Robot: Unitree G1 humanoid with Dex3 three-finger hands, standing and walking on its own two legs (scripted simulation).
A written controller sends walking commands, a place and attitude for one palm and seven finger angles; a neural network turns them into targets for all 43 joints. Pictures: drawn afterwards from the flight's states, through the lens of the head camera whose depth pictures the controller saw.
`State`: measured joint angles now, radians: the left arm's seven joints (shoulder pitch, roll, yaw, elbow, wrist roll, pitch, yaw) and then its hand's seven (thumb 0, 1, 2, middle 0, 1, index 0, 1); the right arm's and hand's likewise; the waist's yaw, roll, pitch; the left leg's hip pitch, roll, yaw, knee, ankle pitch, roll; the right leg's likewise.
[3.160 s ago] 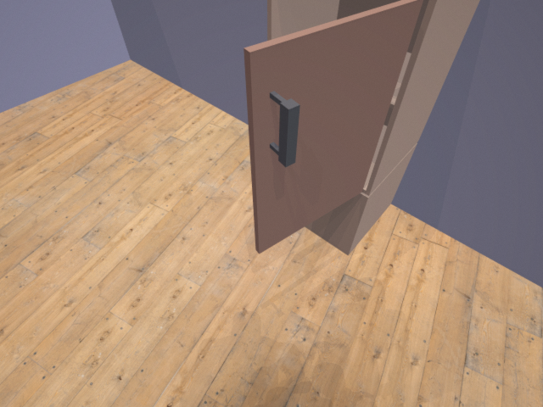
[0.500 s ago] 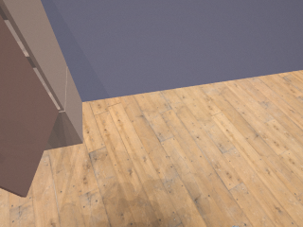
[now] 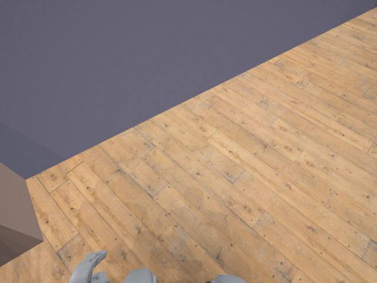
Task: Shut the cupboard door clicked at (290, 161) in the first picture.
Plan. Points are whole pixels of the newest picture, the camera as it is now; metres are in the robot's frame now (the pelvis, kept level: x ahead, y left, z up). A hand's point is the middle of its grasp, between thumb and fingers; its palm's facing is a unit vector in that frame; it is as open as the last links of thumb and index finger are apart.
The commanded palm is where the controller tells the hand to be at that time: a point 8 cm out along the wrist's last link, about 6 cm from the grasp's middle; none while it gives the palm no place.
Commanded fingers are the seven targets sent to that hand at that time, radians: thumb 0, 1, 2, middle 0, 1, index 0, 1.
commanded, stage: walk to a spot facing it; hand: left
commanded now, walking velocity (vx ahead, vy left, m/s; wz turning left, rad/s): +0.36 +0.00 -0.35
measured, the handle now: out of the picture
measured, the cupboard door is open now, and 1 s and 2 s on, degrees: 76 76 76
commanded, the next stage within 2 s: turn to face it in 0.70 s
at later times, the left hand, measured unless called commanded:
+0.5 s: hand (118, 203) +0.32 +0.21 -0.16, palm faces -0.16 -0.97 -0.17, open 7.4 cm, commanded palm none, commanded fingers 0.00 0.90 0.90 -0.20 -0.30 -0.20 -0.30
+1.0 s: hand (181, 126) +0.59 +0.04 -0.15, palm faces -0.36 -0.91 -0.21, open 7.1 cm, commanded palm none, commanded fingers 0.00 0.90 0.90 -0.20 -0.30 -0.20 -0.30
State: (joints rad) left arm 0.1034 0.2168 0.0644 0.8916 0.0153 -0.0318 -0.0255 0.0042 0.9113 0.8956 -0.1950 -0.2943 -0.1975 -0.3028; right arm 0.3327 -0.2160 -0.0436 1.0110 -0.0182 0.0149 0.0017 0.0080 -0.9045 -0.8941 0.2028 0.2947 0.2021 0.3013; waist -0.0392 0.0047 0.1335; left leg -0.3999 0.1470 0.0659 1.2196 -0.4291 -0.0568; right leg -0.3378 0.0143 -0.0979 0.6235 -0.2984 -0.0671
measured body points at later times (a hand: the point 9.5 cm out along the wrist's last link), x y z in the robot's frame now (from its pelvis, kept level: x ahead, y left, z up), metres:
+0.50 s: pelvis +0.24 +0.02 +0.02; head +0.28 +0.04 +0.46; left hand +0.33 +0.26 -0.14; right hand +0.25 -0.22 -0.12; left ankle +0.25 +0.13 -0.73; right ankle +0.19 -0.10 -0.63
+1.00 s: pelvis +0.44 -0.10 +0.02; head +0.47 -0.11 +0.47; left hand +0.61 +0.09 -0.13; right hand +0.38 -0.33 -0.14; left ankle +0.53 +0.03 -0.66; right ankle +0.41 -0.16 -0.73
